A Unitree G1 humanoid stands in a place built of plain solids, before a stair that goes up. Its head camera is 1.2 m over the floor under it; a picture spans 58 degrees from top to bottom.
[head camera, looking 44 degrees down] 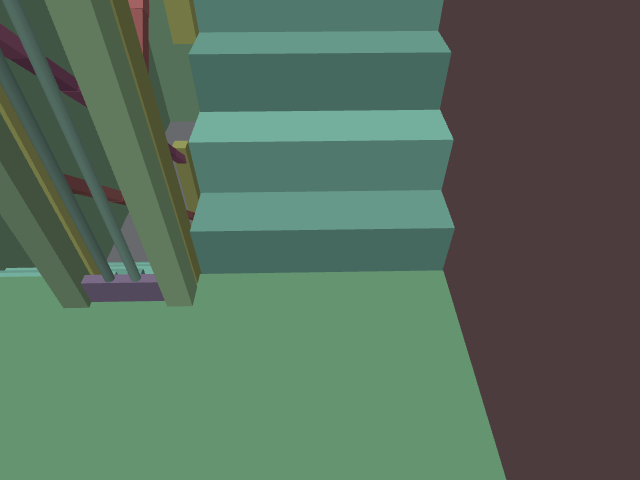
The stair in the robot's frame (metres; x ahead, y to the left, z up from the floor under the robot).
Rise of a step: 0.21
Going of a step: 0.21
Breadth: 0.90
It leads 1 degrees to the left of straight ahead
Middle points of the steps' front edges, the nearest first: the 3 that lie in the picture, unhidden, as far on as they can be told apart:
1.07 -0.01 0.21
1.29 -0.01 0.42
1.50 0.00 0.64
